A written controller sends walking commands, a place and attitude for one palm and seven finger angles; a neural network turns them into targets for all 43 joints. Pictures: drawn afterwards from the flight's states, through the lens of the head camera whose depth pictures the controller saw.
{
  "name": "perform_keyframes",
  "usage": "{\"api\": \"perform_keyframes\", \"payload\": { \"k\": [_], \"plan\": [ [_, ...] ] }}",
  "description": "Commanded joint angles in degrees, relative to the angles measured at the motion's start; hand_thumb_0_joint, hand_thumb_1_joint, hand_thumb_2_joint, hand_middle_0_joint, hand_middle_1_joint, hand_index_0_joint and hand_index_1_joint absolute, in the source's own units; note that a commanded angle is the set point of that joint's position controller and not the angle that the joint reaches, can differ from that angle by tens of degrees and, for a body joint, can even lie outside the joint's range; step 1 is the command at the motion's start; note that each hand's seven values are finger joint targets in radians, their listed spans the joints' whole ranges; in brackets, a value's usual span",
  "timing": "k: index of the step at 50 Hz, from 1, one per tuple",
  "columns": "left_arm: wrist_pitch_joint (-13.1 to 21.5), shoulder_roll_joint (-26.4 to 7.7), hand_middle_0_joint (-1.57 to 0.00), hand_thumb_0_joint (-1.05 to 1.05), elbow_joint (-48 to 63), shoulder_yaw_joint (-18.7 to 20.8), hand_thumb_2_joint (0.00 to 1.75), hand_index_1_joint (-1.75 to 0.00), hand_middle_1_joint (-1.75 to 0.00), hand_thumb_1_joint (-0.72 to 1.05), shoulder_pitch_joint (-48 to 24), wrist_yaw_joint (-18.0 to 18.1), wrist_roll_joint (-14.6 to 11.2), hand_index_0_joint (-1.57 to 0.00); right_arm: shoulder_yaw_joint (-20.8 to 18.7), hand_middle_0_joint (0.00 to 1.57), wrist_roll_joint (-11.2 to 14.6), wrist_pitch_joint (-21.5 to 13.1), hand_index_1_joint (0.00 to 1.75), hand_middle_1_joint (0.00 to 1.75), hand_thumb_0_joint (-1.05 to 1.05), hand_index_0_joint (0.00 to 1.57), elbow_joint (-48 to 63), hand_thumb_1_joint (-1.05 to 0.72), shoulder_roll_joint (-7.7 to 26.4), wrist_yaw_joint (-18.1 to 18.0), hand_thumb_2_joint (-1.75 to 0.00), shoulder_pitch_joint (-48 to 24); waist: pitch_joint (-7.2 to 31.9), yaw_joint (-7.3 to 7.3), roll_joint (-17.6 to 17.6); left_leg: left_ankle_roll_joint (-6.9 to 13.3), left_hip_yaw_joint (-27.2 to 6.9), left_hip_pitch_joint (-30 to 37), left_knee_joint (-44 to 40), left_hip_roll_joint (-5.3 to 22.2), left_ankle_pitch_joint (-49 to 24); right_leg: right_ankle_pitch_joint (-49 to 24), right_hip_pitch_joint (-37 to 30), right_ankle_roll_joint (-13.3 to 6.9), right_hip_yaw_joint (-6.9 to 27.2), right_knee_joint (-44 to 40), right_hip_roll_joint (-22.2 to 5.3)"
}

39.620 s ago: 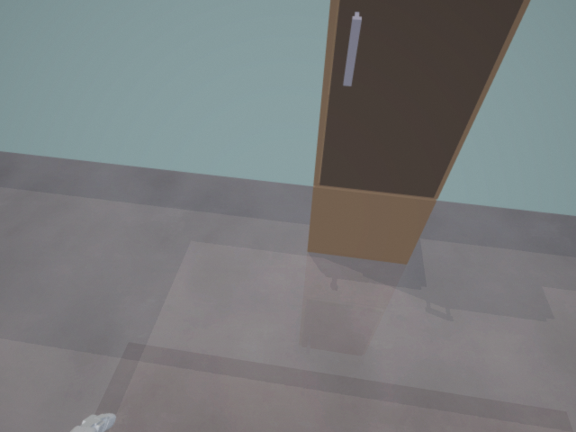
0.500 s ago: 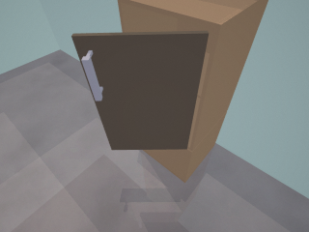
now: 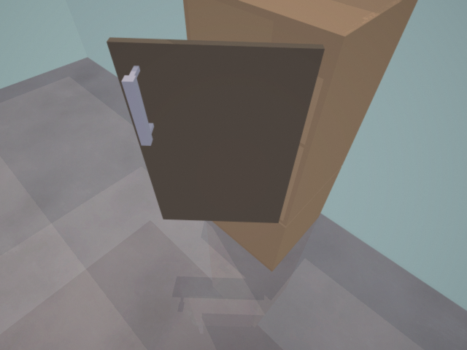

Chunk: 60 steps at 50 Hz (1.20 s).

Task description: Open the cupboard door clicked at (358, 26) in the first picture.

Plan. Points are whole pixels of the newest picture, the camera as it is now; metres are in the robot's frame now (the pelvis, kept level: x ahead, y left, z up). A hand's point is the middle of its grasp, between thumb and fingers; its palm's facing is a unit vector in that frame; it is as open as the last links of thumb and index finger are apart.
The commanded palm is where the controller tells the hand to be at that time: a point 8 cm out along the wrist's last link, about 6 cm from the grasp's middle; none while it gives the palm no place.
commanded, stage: raise the hand with hooked fingers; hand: left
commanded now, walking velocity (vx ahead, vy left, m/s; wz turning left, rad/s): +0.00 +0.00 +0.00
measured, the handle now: (141, 107) +0.52 +0.23 +0.13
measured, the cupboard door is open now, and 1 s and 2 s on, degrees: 41 41 41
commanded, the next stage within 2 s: none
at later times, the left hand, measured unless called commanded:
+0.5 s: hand (104, 325) +0.15 +0.21 +0.01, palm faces +0.24 -0.97 -0.08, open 9.5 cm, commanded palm +0.14 +0.25 +0.01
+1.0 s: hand (97, 259) +0.23 +0.23 +0.06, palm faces +0.06 -1.00 -0.08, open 12.5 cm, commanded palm +0.20 +0.29 +0.08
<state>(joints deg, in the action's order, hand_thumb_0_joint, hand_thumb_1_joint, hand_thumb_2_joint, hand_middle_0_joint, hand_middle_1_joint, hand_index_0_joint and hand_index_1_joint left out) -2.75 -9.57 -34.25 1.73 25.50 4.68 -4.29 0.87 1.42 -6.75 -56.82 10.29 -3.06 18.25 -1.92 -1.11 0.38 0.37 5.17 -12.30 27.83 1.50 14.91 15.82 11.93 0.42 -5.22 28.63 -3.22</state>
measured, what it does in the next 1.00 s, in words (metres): stands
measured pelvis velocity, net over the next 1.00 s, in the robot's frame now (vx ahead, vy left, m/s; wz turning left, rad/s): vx -0.01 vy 0.00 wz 0.02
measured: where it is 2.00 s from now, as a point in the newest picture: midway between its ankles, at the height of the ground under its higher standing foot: outside the picture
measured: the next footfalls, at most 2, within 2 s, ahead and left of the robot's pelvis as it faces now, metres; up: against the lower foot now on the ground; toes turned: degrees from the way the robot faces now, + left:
none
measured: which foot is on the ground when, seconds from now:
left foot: down 0.00-1.00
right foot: down 0.00-1.00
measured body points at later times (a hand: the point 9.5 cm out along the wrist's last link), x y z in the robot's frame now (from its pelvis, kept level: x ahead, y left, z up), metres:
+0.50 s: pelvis -0.01 -0.03 -0.06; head +0.03 -0.01 +0.39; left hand +0.13 +0.26 +0.01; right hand +0.22 -0.25 -0.11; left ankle +0.00 +0.11 -0.74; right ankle -0.01 -0.12 -0.74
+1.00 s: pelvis -0.01 +0.00 -0.02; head +0.02 -0.01 +0.43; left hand +0.22 +0.29 +0.07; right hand +0.16 -0.26 -0.10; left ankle +0.00 +0.11 -0.74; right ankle -0.01 -0.12 -0.74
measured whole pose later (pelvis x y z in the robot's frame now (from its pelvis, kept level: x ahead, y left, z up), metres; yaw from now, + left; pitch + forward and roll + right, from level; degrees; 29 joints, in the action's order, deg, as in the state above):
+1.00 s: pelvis -0.01 +0.00 -0.02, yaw +1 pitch +5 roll -1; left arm 12.6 -18.1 -4.1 17.6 12.7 -19.8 -18.5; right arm 0.3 3.5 -15.6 -36.8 16.4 -5.7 15.1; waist 2.7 -0.8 -1.9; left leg 0.2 2.6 -26.9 43.1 2.9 21.2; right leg 21.5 24.4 0.1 -6.9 41.2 -2.9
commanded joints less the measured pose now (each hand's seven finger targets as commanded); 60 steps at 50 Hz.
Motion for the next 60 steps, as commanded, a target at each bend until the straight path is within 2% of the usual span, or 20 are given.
{"api": "perform_keyframes", "payload": {
  "k": [1, 3, 7, 8, 9, 10, 14, 17, 20, 23, 25, 29, 31, 34, 39, 44, 50, 53, 54, 60],
  "plan": [
    [6.9, 1.1, -0.21, 0.00, 40.9, -3.4, 0.85, -0.37, -0.37, 0.78, -8.9, 3.1, -5.9, -0.21, -2.3, 0.20, 2.8, -10.4, 0.30, 0.30, 0.00, 0.20, 16.3, -0.90, 9.4, -1.9, -0.90, -7.8, 3.0, 2.91, -5.6, 0.1, -5.8, -1.0, -4.6, 0.7, -4.3, -2.6, 4.9, -1.5, -1.0, -0.5, 1.7],
    [12.8, -2.7, -0.21, 0.00, 40.4, 0.8, 0.83, -0.40, -0.40, 0.74, -8.2, 1.5, -4.9, -0.21, -3.6, 0.20, 1.2, -12.1, 0.30, 0.30, 0.00, 0.20, 18.6, -0.90, 10.9, -2.3, -0.90, -8.5, -0.3, 4.33, 1.4, 0.6, -5.8, -5.2, -0.8, -0.7, 2.3, 3.7, 11.2, -1.0, -1.3, -1.0, 2.3],
    [25.6, 1.8, -0.22, 0.00, 24.2, 4.2, 0.79, -0.47, -0.47, 0.64, 9.5, -7.7, -7.2, -0.22, -5.2, 0.20, -0.7, -12.1, 0.30, 0.30, 0.00, 0.20, 23.7, -0.90, 10.2, 0.3, -0.90, -10.2, -0.8, -0.87, 16.0, -0.7, -4.8, -18.2, 8.7, -1.7, 3.9, 10.1, 20.2, -1.1, -1.5, 6.8, 3.1],
    [29.5, 1.0, -0.22, 0.00, 24.1, 5.9, 0.78, -0.48, -0.48, 0.62, 12.5, -11.3, -8.3, -0.22, -5.8, 0.20, -0.8, -11.8, 0.30, 0.30, 0.00, 0.20, 24.9, -0.90, 10.2, 1.2, -0.90, -10.7, 1.5, -2.02, 15.8, -1.0, -4.3, -20.1, 11.2, -1.9, 2.4, 7.3, 19.8, -1.3, -1.2, 9.4, 3.1],
    [32.1, -1.8, -0.22, 0.00, 21.8, 9.6, 0.77, -0.50, -0.50, 0.60, 16.0, -15.1, -9.0, -0.22, -6.5, 0.20, -0.5, -11.3, 0.30, 0.30, 0.00, 0.20, 26.3, -0.90, 10.6, 2.3, -0.90, -10.7, 3.8, -3.78, 11.3, -1.5, -3.7, -20.4, 13.0, -2.5, -0.1, 2.8, 17.7, -2.1, -0.4, 11.7, 2.9],
    [34.7, -2.6, -0.22, 0.00, 23.5, 9.7, 0.76, -0.51, -0.51, 0.57, 14.5, -19.2, -10.0, -0.22, -6.6, 0.20, -0.4, -11.0, 0.30, 0.30, 0.00, 0.20, 28.5, -0.90, 11.1, 3.1, -0.90, -11.7, 6.1, -3.08, 9.1, -1.6, -3.1, -21.2, 15.2, -3.0, -1.8, -1.7, 16.7, -2.4, -0.1, 14.0, 2.5],
    [33.0, -11.9, -0.23, 0.00, 35.8, 18.0, 0.72, -0.57, -0.57, 0.48, 7.2, -22.7, -11.9, -0.23, -6.6, 0.20, 0.1, -9.0, 0.30, 0.30, 0.00, 0.20, 34.3, -0.90, 10.7, 2.1, -0.90, -13.1, 16.5, -4.18, -0.3, -0.3, -0.8, -22.6, 19.0, -3.7, -3.8, -6.4, 12.8, -1.5, 4.1, 16.3, 1.3],
    [33.9, -11.5, -0.24, 0.00, 51.0, 18.4, 0.69, -0.62, -0.62, 0.41, -2.2, -19.2, -12.9, -0.24, -6.0, 0.20, 0.2, -8.6, 0.30, 0.30, 0.00, 0.20, 35.2, -0.90, 8.8, 1.0, -0.90, -11.0, 20.6, -1.85, -9.1, 0.5, -2.0, -17.5, 20.1, -2.4, -6.5, -8.4, 14.4, -1.4, 4.5, 16.6, 2.0],
    [38.1, -10.4, -0.24, 0.00, 57.9, 14.5, 0.66, -0.66, -0.66, 0.34, -11.4, -16.9, -12.1, -0.24, -5.2, 0.20, -0.4, -9.1, 0.30, 0.30, 0.00, 0.20, 32.1, -0.90, 8.7, -0.1, -0.90, -7.8, 18.1, 2.87, -7.8, 1.1, -4.3, -17.0, 22.4, -1.2, -5.1, -5.7, 20.3, -1.3, 4.7, 16.5, 3.0],
    [39.7, -9.7, -0.25, 0.00, 53.2, 10.2, 0.63, -0.70, -0.70, 0.27, -14.4, -20.5, -12.0, -0.25, -4.3, 0.20, 0.0, -10.9, 0.30, 0.30, 0.00, 0.20, 29.5, -0.90, 10.2, -0.9, -0.90, -7.1, 13.8, 5.84, -6.8, 1.2, -5.7, -19.0, 23.5, -0.6, -0.7, 0.0, 24.3, -1.4, 4.7, 15.6, 3.2],
    [36.6, -11.3, -0.25, 0.00, 48.6, 9.5, 0.61, -0.74, -0.74, 0.22, -15.6, -24.6, -12.7, -0.25, -3.8, 0.20, 0.8, -11.5, 0.30, 0.30, 0.00, 0.20, 29.2, -0.90, 11.3, -1.5, -0.90, -7.1, 12.9, 6.48, -4.9, 1.5, -6.2, -19.0, 22.8, -0.5, 0.7, 0.9, 23.4, -1.2, 5.4, 13.8, 3.1],
    [22.9, -17.0, -0.25, 0.00, 35.6, 18.0, 0.57, -0.80, -0.80, 0.13, -8.1, -29.2, -14.9, -0.25, -3.7, 0.20, 2.0, -10.8, 0.30, 0.30, 0.00, 0.20, 30.3, -0.90, 12.0, -2.7, -0.90, -9.0, 15.6, 1.31, 0.1, 1.3, -5.8, -20.1, 19.1, -1.2, -0.6, 1.3, 15.2, -0.5, 6.8, 9.8, 1.9],
    [18.0, -18.1, -0.26, 0.00, 37.0, 22.3, 0.55, -0.82, -0.82, 0.08, -5.8, -28.6, -17.3, -0.26, -3.4, 0.20, 1.9, -10.0, 0.30, 0.30, 0.00, 0.20, 32.0, -0.90, 11.2, -2.9, -0.90, -10.3, 18.9, -1.12, 3.1, 1.1, -5.4, -19.1, 17.3, -1.7, -3.6, -2.8, 9.6, 0.4, 6.7, 8.9, 0.7],
    [16.6, -19.2, -0.26, 0.00, 41.8, 28.1, 0.52, -0.87, -0.87, 0.01, -4.8, -24.5, -19.9, -0.26, -3.0, 0.20, 1.4, -9.5, 0.30, 0.30, 0.00, 0.20, 33.2, -0.90, 9.6, -2.6, -0.90, -11.4, 20.7, -4.10, 2.8, 0.5, -5.8, -16.7, 14.7, -1.7, -7.9, -10.4, 4.8, 0.3, 4.4, 10.1, 1.2],
    [22.3, -15.4, -0.27, 0.00, 47.8, 22.6, 0.47, -0.94, -0.94, -0.10, -10.1, -19.3, -16.7, -0.27, -3.1, 0.20, 0.9, -11.0, 0.30, 0.30, 0.00, 0.20, 31.7, -0.90, 10.0, -1.4, -0.90, -8.4, 15.5, -0.93, 0.1, 0.7, -4.9, -12.5, 11.9, -1.1, -9.2, -11.0, 9.8, -0.2, 1.6, 10.0, 3.0],
    [21.4, -16.8, -0.28, 0.00, 42.1, 18.3, 0.42, -1.02, -1.02, -0.22, -18.5, -23.5, -14.8, -0.28, -2.8, 0.20, 1.8, -12.2, 0.30, 0.30, 0.00, 0.20, 29.6, -0.90, 12.4, -2.2, -0.90, -6.6, 10.0, 2.20, -2.3, 1.0, -5.1, -11.5, 10.0, -0.9, -1.7, -1.1, 13.6, -0.5, 2.4, 6.3, 3.0],
    [18.6, -24.2, -0.29, 0.00, 46.1, 25.8, 0.36, -1.11, -1.11, -0.36, -25.6, -24.1, -16.2, -0.29, -2.1, 0.20, 1.8, -12.9, 0.30, 0.30, 0.00, 0.20, 29.9, -0.90, 12.0, -3.5, -0.90, -7.8, 17.6, -0.57, -5.6, 1.0, -6.1, -3.9, 6.4, -0.9, -7.4, -6.6, 6.2, -1.2, 1.1, 5.3, 3.1],
    [17.8, -23.4, -0.29, 0.00, 45.1, 26.8, 0.33, -1.15, -1.15, -0.43, -26.9, -22.7, -16.9, -0.29, -1.5, 0.20, 1.8, -13.1, 0.30, 0.30, 0.00, 0.20, 29.7, -0.90, 11.5, -3.2, -0.90, -8.4, 15.8, -1.15, -7.4, 0.5, -6.2, -2.1, 4.9, -0.8, -10.1, -9.5, 5.6, -1.4, 0.2, 4.9, 3.4],
    [16.7, -23.8, -0.30, 0.00, 42.6, 27.4, 0.32, -1.17, -1.17, -0.45, -26.7, -22.8, -17.1, -0.30, -1.4, 0.20, 1.7, -12.9, 0.30, 0.30, 0.00, 0.20, 29.5, -0.90, 11.8, -3.1, -0.90, -8.0, 14.9, -1.43, -5.1, 0.4, -6.3, -2.4, 4.6, -0.7, -10.8, -10.5, 4.6, -1.5, 0.0, 4.5, 3.7],
    [6.7, -21.7, -0.30, 0.00, 32.6, 22.8, 0.30, -1.20, -1.20, -0.50, -32.8, -26.5, -16.0, -0.30, -0.8, 0.20, 3.0, -11.2, 0.30, 0.30, 0.00, 0.20, 30.0, -0.90, 12.6, -3.6, -0.90, -8.8, 7.5, -0.27, -2.6, 0.7, -5.9, -3.4, 1.8, -0.7, -6.8, -8.6, 6.3, -1.2, 0.2, 1.1, 3.5]
  ]
}}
